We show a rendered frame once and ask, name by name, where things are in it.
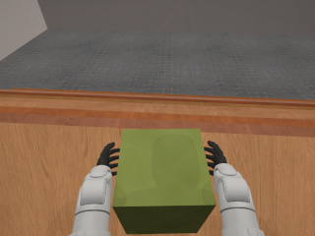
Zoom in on robot right hand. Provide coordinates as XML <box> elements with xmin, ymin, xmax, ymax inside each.
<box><xmin>204</xmin><ymin>141</ymin><xmax>227</xmax><ymax>176</ymax></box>

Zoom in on carton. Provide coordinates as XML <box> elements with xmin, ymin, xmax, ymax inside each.
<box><xmin>112</xmin><ymin>128</ymin><xmax>217</xmax><ymax>235</ymax></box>

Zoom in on robot left forearm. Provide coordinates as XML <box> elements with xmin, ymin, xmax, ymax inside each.
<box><xmin>69</xmin><ymin>165</ymin><xmax>113</xmax><ymax>236</ymax></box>

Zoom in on robot right forearm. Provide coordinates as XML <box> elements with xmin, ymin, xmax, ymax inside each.
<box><xmin>214</xmin><ymin>163</ymin><xmax>265</xmax><ymax>236</ymax></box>

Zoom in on robot left hand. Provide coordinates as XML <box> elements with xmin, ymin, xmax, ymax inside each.
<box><xmin>96</xmin><ymin>142</ymin><xmax>120</xmax><ymax>176</ymax></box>

